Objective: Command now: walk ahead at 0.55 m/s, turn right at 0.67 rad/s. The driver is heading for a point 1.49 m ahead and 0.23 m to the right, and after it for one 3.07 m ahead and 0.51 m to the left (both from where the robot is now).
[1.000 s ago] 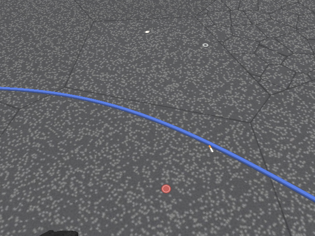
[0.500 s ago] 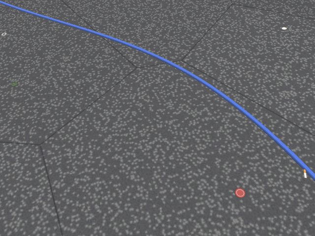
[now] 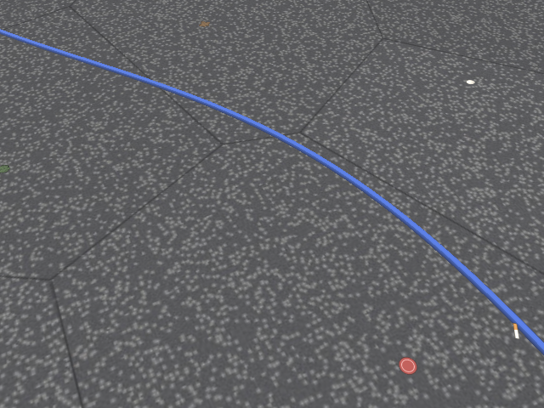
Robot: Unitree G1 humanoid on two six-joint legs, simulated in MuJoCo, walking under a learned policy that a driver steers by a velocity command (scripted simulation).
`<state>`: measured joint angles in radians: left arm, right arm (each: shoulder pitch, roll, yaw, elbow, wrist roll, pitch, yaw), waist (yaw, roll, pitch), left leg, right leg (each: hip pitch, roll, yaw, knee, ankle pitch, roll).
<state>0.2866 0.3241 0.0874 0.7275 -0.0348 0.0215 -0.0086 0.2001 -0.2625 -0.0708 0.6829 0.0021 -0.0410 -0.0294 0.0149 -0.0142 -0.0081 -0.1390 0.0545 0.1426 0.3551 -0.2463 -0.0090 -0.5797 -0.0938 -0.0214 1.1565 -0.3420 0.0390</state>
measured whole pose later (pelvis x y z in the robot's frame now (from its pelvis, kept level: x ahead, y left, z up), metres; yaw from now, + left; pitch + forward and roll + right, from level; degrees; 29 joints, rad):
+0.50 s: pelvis +0.25 -0.18 -0.01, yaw -22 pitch +1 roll +0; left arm 0.42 0.27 0.04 0.77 0.02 -0.05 -0.03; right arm 0.18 -0.27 -0.02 0.70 -0.04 -0.03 0.05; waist 0.04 0.04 0.01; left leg -0.68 0.15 0.01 1.14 -0.14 -0.01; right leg -0.11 0.12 -0.03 0.41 -0.33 -0.13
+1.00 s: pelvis +0.68 -0.33 -0.01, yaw -4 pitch +0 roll +1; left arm 0.00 0.22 -0.07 0.58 0.07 -0.08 -0.02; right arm 0.52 -0.29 -0.06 0.93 -0.01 -0.06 0.01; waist -0.09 0.00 0.01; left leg -0.08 -0.23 -0.11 0.36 -0.26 0.18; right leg -0.71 -0.13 0.14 0.97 -0.15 0.06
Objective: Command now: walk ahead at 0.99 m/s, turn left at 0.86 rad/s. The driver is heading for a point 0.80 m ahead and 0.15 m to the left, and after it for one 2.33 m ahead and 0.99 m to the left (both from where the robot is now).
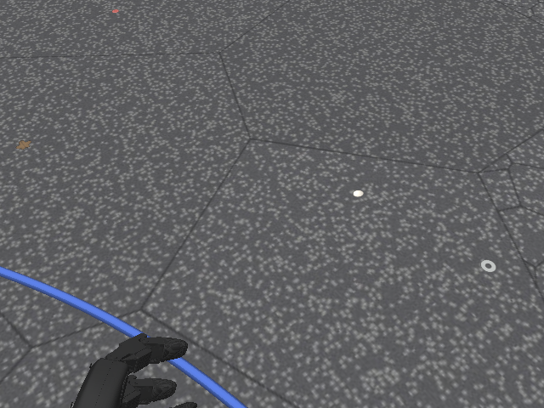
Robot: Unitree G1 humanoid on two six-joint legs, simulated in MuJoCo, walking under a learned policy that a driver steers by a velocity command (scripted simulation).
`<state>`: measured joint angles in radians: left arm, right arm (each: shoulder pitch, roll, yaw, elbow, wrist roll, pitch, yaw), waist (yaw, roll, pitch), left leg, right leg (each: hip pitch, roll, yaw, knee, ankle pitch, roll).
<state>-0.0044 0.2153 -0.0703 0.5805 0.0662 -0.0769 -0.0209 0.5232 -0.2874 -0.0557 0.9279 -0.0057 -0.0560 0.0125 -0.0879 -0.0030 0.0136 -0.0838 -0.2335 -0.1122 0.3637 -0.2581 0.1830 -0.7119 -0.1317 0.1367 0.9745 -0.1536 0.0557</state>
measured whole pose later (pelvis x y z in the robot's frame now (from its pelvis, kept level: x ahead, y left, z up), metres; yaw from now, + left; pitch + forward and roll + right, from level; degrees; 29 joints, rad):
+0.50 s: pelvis +0.45 -0.03 -0.01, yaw +28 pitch +2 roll -3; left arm 0.52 0.33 0.06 0.91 0.03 -0.11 0.00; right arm -0.04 -0.35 -0.03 0.59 -0.04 0.00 0.10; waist 0.08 0.05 0.02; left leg -0.81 0.06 0.08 0.97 -0.05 0.12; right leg 0.13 0.00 -0.25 0.23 -0.38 0.05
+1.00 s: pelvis +0.81 +0.18 -0.02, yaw +37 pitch +0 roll +1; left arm 0.16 0.28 0.04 0.70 -0.02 -0.10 -0.05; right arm 0.28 -0.26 -0.03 0.81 -0.01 -0.06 -0.06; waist -0.05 -0.04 0.08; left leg 0.01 -0.11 0.12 0.51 -0.46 0.09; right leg -0.61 0.02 -0.06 0.56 0.18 -0.01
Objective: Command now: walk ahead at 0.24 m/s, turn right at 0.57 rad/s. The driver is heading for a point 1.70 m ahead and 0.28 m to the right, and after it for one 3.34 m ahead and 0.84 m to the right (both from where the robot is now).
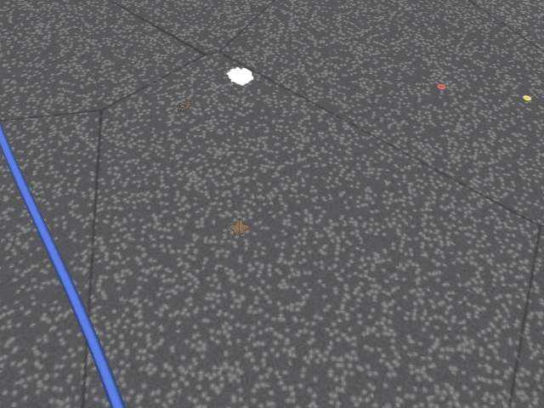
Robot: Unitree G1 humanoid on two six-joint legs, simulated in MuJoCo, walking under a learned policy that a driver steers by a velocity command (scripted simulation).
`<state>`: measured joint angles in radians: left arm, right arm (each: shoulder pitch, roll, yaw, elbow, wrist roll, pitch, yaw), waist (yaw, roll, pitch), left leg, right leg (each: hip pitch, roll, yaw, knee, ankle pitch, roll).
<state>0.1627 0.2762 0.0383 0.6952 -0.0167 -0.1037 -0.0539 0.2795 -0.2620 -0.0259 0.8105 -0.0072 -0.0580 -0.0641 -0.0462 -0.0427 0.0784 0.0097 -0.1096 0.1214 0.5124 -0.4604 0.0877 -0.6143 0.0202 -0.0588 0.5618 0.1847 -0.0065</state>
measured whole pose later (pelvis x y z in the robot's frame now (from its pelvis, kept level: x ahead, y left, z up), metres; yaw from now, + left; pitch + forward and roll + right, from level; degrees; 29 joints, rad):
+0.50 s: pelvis +0.18 +0.03 +0.01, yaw -27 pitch +2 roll +1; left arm 0.17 0.34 0.10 0.54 -0.02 0.07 0.04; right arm 0.10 -0.29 -0.06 0.71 0.01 -0.04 -0.02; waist 0.02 -0.02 0.05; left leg -0.36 -0.08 -0.19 0.48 -0.14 -0.04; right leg -0.36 0.25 0.38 0.55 -0.16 -0.04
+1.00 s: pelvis +0.20 +0.03 +0.02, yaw -13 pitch +2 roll +0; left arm 0.15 0.27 0.08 0.69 0.02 0.00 0.03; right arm 0.22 -0.34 -0.12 0.67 0.03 0.05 -0.03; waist -0.02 0.03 0.04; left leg -0.52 -0.13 -0.20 0.93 -0.42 -0.05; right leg -0.15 0.05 0.05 0.40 -0.28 -0.04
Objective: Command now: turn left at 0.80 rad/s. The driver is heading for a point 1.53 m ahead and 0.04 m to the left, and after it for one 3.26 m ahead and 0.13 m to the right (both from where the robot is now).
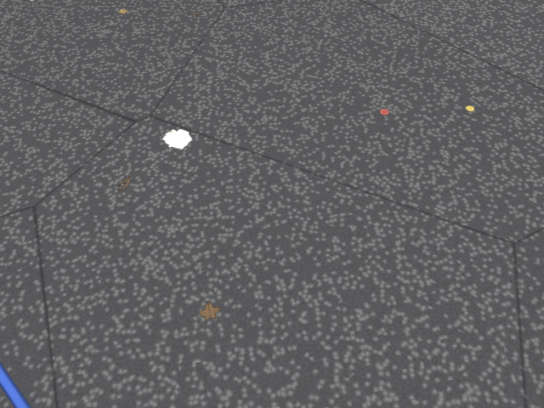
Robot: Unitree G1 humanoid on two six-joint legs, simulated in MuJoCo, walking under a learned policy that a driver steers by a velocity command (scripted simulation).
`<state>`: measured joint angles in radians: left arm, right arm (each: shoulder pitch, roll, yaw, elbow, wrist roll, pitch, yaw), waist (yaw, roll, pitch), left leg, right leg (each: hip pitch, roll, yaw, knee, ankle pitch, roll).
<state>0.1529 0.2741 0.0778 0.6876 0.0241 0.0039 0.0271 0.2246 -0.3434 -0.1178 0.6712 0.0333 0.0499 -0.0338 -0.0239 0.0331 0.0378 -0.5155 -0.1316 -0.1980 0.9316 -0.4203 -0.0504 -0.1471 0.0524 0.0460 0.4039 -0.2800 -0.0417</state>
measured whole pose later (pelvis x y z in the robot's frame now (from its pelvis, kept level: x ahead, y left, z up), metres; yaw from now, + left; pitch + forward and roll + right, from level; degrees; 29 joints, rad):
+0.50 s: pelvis +0.01 +0.06 -0.01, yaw +15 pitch +2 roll +0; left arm 0.23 0.33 0.07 0.80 -0.02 0.05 0.02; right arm 0.09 -0.23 -0.02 0.61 -0.03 0.02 -0.01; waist 0.04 -0.04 0.05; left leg -0.30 0.02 0.09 0.51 -0.24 0.04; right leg -0.46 -0.07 0.01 1.08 -0.50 0.09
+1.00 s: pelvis +0.03 +0.02 +0.00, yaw -9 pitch +3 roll +2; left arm 0.24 0.33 0.09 0.60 -0.02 0.03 0.02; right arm 0.05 -0.32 -0.10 0.69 -0.01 0.01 -0.03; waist 0.01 0.03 0.07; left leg -0.55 0.01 -0.02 1.17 -0.43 -0.05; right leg -0.32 0.02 0.02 0.53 -0.26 -0.06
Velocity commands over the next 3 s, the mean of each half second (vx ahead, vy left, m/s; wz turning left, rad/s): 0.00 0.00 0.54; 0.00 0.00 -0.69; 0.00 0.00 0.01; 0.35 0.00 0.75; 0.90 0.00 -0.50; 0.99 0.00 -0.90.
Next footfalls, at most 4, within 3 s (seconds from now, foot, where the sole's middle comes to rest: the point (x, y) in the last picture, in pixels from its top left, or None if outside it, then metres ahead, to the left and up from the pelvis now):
0.34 left None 0.04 0.18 -0.78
0.84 right None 0.07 -0.07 -0.78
1.30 left None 0.16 0.15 -0.78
1.62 right None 0.13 -0.10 -0.78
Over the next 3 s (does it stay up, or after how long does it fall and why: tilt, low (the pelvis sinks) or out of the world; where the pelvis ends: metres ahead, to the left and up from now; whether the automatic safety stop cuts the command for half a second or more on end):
stays up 0.91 0.16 -0.02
